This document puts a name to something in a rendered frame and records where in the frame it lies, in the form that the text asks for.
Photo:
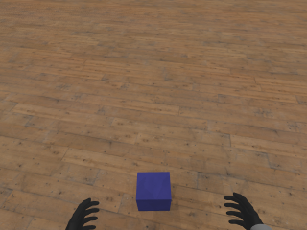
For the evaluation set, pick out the robot right hand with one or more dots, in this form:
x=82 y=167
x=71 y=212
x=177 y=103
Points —
x=247 y=213

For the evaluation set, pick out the robot left hand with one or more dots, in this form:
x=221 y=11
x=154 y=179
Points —
x=78 y=218

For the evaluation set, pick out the carton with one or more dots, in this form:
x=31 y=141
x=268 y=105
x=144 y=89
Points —
x=153 y=191

